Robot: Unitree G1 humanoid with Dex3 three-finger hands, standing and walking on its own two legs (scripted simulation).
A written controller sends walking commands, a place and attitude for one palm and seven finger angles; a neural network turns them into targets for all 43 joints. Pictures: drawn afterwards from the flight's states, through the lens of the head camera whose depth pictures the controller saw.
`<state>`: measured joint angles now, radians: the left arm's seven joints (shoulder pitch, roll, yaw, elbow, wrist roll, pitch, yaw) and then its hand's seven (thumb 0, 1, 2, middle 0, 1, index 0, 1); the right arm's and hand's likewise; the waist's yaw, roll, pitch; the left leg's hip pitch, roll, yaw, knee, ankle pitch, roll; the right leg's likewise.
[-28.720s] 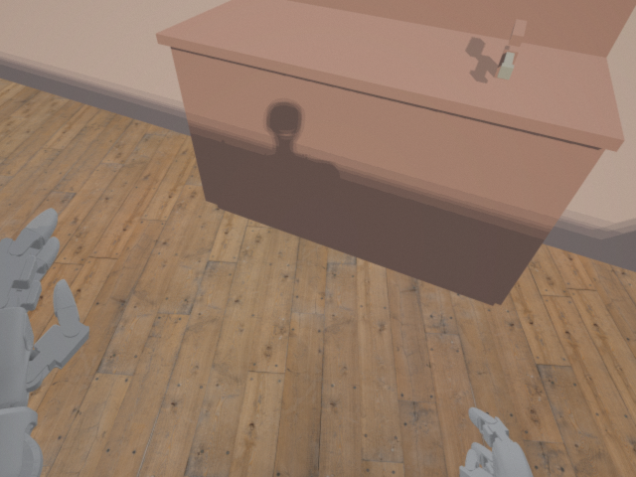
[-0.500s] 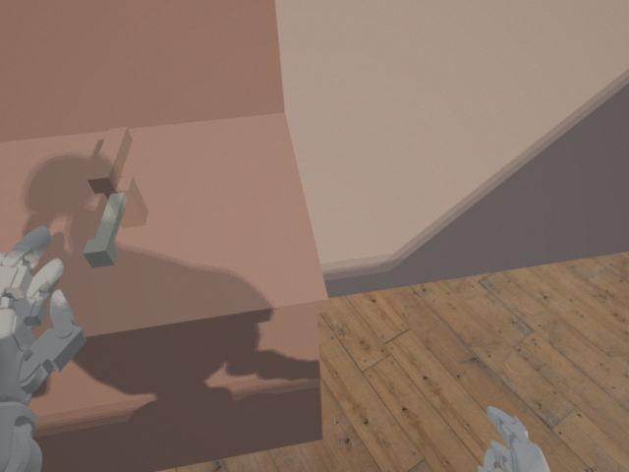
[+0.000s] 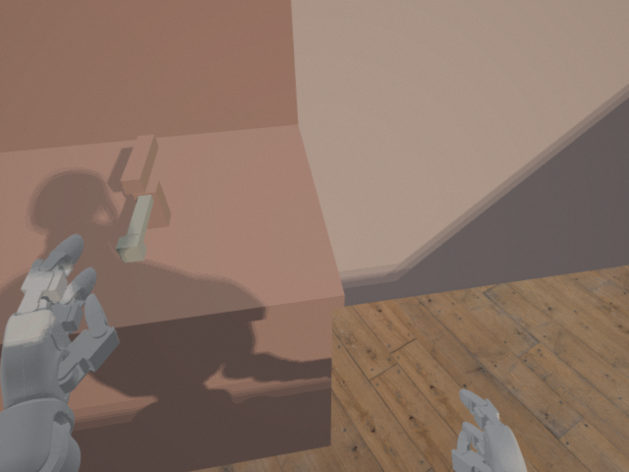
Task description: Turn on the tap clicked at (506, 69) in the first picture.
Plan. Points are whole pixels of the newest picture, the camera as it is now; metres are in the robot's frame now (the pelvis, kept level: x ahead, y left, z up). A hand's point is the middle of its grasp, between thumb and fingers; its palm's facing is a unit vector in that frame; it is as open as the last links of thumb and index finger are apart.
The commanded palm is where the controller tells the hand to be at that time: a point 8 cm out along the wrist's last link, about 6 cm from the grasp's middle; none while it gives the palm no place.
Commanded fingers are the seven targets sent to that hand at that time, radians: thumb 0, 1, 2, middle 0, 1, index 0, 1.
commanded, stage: turn the palm inward beside the body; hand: left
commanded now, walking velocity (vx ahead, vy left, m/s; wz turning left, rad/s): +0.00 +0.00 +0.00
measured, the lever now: (131, 248) +0.35 +0.31 +0.11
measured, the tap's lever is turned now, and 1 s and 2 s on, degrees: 0 0 0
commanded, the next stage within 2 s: reach beside the lever's end, fingers flat in 0.78 s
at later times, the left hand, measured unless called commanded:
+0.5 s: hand (130, 345) +0.18 +0.21 +0.16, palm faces +0.48 -0.87 -0.12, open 7.4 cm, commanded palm +0.13 +0.25 +0.17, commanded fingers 0.00 0.90 0.90 -0.20 -0.30 -0.20 -0.30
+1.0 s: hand (137, 336) +0.19 +0.21 +0.15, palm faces +0.48 -0.87 -0.12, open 7.4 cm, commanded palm +0.14 +0.26 +0.16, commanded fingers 0.00 0.90 0.90 -0.20 -0.30 -0.20 -0.30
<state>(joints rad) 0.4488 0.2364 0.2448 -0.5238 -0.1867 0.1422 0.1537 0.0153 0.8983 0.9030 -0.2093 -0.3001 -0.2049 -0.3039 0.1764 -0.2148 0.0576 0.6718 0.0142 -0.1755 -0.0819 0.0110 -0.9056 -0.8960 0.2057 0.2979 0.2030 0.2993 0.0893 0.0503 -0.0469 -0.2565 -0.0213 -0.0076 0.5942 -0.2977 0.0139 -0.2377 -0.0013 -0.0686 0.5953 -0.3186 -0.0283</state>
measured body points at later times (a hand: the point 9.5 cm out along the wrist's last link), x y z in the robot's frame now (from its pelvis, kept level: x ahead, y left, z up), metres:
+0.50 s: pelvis +0.00 -0.02 +0.00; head -0.03 -0.05 +0.45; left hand +0.15 +0.26 +0.16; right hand +0.21 -0.23 -0.07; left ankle +0.02 +0.11 -0.73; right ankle +0.00 -0.10 -0.73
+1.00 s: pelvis +0.01 -0.03 +0.00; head -0.02 -0.06 +0.45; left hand +0.16 +0.25 +0.16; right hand +0.21 -0.24 -0.08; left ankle +0.02 +0.11 -0.73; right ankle +0.00 -0.10 -0.73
